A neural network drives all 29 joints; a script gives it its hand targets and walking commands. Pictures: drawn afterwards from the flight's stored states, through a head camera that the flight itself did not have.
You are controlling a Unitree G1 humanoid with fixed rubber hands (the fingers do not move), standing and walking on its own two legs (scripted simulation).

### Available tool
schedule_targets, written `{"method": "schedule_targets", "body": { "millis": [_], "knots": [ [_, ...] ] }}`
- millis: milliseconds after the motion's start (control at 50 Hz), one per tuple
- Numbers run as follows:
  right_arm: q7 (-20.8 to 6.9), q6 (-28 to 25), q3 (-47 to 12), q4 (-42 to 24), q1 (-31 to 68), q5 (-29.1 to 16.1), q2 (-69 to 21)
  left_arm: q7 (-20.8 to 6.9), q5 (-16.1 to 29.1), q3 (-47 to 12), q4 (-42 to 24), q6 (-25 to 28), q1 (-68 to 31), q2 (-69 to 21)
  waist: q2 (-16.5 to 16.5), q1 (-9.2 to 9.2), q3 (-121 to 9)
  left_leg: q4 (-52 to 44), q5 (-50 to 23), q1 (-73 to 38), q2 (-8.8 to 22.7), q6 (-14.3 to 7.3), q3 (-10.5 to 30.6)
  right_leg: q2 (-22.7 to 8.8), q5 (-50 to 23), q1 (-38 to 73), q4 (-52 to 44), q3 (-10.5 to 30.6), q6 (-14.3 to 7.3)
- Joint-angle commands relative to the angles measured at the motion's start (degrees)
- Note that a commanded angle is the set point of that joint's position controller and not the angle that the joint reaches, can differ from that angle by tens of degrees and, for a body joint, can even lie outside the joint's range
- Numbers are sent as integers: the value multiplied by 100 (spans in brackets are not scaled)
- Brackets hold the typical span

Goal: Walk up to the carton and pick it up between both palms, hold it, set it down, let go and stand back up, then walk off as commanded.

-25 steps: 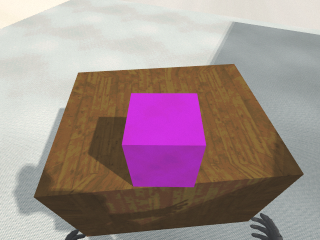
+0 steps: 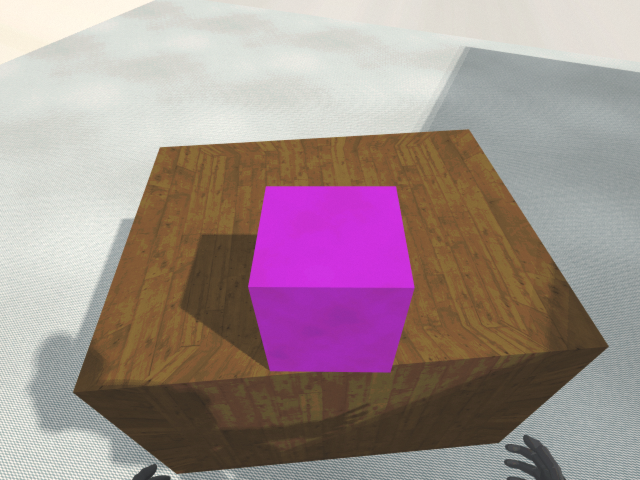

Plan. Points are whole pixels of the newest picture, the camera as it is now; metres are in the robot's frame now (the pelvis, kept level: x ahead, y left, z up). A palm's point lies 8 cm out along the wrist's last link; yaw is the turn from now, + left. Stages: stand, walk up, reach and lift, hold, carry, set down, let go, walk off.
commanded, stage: stand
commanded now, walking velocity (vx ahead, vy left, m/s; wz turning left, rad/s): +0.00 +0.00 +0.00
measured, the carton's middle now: (330, 282) +0.42 +0.01 -0.04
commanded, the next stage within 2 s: walk off in 0.78 s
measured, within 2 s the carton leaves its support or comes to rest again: neither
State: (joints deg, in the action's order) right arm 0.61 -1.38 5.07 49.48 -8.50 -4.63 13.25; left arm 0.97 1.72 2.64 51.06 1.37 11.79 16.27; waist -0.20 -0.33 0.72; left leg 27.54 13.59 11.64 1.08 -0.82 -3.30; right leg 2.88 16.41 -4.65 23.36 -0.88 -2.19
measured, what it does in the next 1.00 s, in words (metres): stands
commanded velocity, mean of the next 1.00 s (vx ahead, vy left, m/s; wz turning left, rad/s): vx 0.00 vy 0.00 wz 0.00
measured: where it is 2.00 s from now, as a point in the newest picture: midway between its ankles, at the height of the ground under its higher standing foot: outside the picture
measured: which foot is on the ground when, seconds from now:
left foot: down 0.00-1.00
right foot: down 0.00-1.00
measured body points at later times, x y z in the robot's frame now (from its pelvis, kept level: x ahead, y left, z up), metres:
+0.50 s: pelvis -0.01 +0.00 +0.00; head -0.02 +0.01 +0.45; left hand +0.09 +0.28 -0.13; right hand +0.11 -0.26 -0.11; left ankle +0.02 +0.10 -0.74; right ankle -0.04 -0.10 -0.74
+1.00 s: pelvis -0.01 +0.00 +0.00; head -0.02 +0.01 +0.45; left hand +0.08 +0.28 -0.13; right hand +0.10 -0.27 -0.12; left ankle +0.02 +0.10 -0.74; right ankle -0.04 -0.10 -0.74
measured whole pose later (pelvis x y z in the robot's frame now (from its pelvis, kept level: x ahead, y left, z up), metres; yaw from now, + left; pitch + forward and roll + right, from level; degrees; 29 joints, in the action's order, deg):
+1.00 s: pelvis -0.01 +0.00 +0.00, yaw +0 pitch -2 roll -1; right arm 0.6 -1.4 5.1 53.3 -8.5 -4.6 13.6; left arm 0.9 1.7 2.6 55.7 1.4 10.5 16.5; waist -0.6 -0.3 0.7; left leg 25.6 11.6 11.6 1.1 -1.0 -3.3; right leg 2.9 14.1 -4.5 21.0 -0.9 -1.8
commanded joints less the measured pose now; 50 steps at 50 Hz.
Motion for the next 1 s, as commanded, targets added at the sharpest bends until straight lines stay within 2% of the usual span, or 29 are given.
{"method": "schedule_targets", "body": {
  "millis": [0,440,560,620,680,940,960,980],
  "knots": [
    [62,-136,42,-38,353,732,1529,8,-386,215,-104,172,-330,1277,-290,29,-40,-690,-1511,-602,714,-194,787,-890,-1345,-438,-559,742,1],
    [48,-161,28,176,437,735,1553,-11,-366,196,186,170,-407,1304,-312,29,59,-925,-1159,-498,753,-180,851,-893,-1042,-431,-687,752,0],
    [49,-174,26,236,431,730,1567,-7,-356,194,238,162,-429,1314,-327,41,29,-926,-1251,-546,748,-169,832,-903,-1111,-421,-694,762,-1],
    [49,-177,28,259,402,727,1585,-8,-353,189,267,162,-435,1311,-234,22,60,-930,-1250,-556,751,-164,830,-910,-1106,-457,-727,770,0],
    [46,-172,14,290,400,720,1572,-9,-346,177,283,161,-421,1316,-311,31,60,-950,-1215,-537,759,-162,830,-918,-1060,-446,-731,772,-2],
    [46,-177,5,342,391,720,1561,-8,-346,189,350,156,-461,1349,-287,21,53,-988,-1169,-541,765,-152,827,-925,-1056,-414,-766,782,-5],
    [53,5,71,-19,247,672,1962,24,-178,339,-1,-18,-358,1729,-29,10,705,-141,-2738,14,667,-232,880,-878,-2511,-1102,142,731,-177],
    [70,32,70,-35,109,652,1932,57,-169,365,-90,-64,-268,1659,-249,-20,573,-70,-3083,-1,751,-419,833,-802,-2625,-1122,539,668,-219]
  ]
}}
